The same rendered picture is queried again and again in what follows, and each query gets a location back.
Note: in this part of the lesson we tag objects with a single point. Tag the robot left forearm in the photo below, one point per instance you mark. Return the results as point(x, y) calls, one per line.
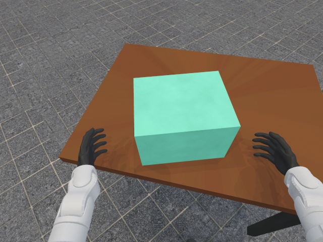
point(75, 213)

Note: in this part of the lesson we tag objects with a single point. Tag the robot right forearm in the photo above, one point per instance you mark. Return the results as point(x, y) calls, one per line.
point(307, 194)

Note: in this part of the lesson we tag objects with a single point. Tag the carton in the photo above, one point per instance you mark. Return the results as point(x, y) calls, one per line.
point(183, 117)

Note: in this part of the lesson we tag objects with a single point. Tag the table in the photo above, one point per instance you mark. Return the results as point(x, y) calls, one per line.
point(267, 96)

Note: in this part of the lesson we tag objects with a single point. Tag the right robot hand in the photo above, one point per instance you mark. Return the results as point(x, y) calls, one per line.
point(280, 153)

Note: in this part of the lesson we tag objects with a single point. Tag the left robot hand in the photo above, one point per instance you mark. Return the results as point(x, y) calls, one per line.
point(87, 154)

